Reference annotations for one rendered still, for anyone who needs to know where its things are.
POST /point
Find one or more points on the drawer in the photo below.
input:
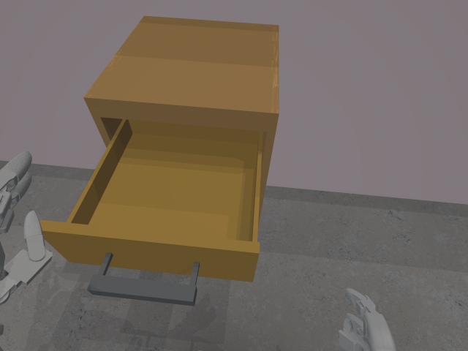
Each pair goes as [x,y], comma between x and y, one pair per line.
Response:
[164,196]

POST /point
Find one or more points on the robot right hand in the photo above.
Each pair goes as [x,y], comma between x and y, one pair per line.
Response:
[371,334]

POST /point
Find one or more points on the handle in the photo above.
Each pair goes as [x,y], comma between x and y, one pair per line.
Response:
[140,289]

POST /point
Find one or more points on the cabinet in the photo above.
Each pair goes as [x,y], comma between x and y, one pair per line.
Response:
[197,72]

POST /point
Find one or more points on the robot left hand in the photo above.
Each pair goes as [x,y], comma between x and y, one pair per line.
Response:
[24,267]

